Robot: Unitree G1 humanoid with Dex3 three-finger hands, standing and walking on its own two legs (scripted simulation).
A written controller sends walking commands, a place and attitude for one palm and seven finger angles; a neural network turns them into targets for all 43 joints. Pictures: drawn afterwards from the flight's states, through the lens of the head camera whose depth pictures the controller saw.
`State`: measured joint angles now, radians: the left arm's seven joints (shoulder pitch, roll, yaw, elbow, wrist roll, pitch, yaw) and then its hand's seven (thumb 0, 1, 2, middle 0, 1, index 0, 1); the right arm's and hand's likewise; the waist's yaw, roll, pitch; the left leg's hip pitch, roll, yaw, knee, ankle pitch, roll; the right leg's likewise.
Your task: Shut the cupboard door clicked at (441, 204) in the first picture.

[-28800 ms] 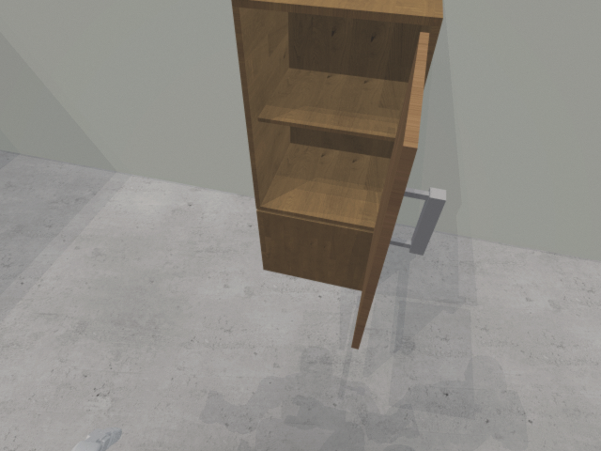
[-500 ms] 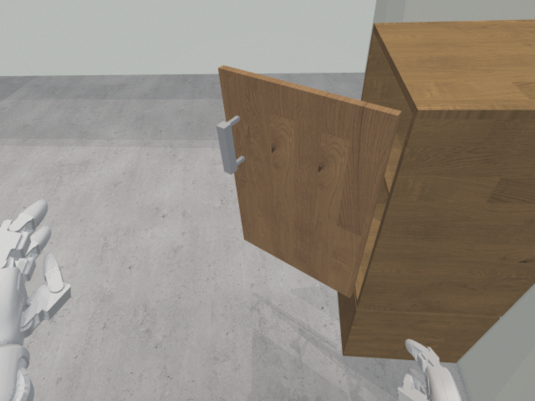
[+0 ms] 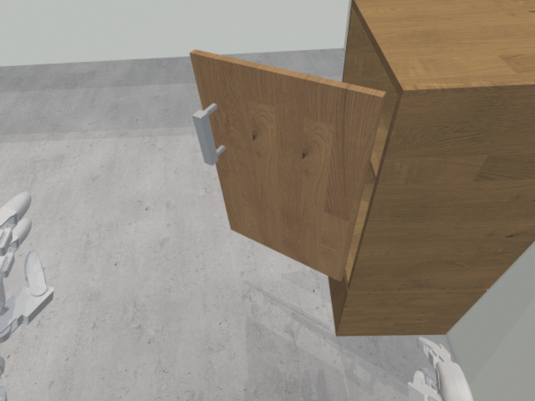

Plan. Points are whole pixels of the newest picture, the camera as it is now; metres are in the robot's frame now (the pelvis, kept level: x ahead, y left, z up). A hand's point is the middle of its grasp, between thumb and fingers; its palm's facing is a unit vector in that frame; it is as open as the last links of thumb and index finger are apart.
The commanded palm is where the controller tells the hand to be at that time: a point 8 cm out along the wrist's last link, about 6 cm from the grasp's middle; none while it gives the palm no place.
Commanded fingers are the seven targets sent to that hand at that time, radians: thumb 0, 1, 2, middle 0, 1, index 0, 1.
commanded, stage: step back with the hand held close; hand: left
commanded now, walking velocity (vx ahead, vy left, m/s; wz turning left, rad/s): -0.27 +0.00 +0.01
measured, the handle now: (211, 134) +0.66 +0.19 +0.04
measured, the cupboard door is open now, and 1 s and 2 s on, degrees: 59 59 59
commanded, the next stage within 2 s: stop stepping back and stand still in 0.94 s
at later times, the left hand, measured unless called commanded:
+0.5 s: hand out of the picture +0.10 +0.30 +0.16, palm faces +0.49 -0.74 -0.46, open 7.4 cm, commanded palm +0.03 +0.33 +0.18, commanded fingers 0.00 0.90 0.90 -0.20 -0.30 -0.20 -0.30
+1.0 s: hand out of the picture -0.04 +0.32 +0.18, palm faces +0.52 -0.73 -0.44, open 7.4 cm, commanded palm -0.12 +0.35 +0.18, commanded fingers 0.00 0.90 0.90 -0.20 -0.30 -0.20 -0.30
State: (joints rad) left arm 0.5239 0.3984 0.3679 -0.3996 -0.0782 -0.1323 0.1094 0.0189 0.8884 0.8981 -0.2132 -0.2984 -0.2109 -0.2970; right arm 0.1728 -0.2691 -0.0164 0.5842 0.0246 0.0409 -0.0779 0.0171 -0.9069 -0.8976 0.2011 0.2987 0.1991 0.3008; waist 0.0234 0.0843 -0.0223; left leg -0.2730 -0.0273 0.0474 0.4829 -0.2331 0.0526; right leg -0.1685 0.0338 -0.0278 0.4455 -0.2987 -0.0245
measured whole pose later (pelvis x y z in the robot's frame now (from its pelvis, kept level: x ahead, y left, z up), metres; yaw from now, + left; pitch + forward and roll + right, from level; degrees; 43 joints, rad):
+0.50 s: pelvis -0.09 +0.02 -0.01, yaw +5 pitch +0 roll -2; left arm 0.49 0.43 0.43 -0.44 -0.03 -0.21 0.14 0.02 0.89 0.90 -0.22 -0.30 -0.21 -0.30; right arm 0.24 -0.24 0.00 0.55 0.01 -0.01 -0.09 0.02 -0.90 -0.90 0.20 0.30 0.20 0.30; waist -0.01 0.02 -0.01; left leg -0.44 -0.04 0.03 0.57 -0.17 0.10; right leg -0.29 0.06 0.01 0.58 -0.29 0.00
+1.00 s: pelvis -0.22 +0.03 -0.03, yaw +9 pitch +0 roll -7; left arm 0.45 0.53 0.48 -0.57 -0.07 -0.27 0.14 0.02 0.88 0.90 -0.22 -0.30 -0.21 -0.30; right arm 0.19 -0.20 -0.03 0.59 0.00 -0.09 -0.06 0.02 -0.91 -0.90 0.20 0.30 0.20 0.30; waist -0.02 0.03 0.02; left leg -0.59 0.07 0.14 0.48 -0.05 0.08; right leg -0.33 0.11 -0.06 0.82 -0.50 -0.02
